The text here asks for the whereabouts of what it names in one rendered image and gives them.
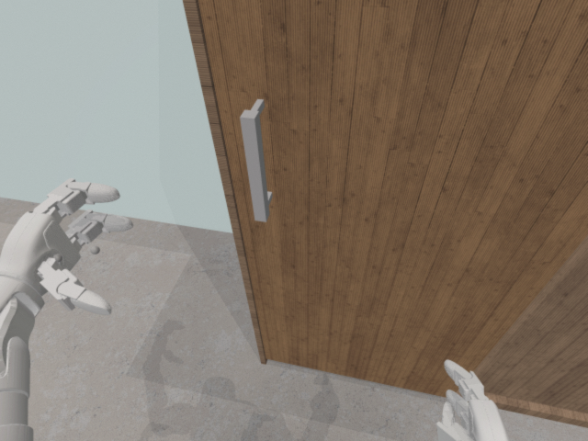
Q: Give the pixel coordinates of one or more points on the robot left forearm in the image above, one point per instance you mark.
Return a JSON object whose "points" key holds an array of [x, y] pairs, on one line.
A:
{"points": [[20, 303]]}

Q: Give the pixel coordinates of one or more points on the right robot hand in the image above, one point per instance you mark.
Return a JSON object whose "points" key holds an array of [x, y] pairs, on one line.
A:
{"points": [[479, 416]]}

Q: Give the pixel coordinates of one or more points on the wardrobe door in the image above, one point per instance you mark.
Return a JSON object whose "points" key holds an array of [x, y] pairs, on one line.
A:
{"points": [[428, 161], [543, 357]]}

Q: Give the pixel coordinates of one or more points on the left robot hand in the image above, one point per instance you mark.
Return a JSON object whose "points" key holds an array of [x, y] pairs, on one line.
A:
{"points": [[29, 248]]}

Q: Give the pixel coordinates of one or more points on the handle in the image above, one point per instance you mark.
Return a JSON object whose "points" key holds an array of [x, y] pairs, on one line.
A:
{"points": [[253, 147]]}

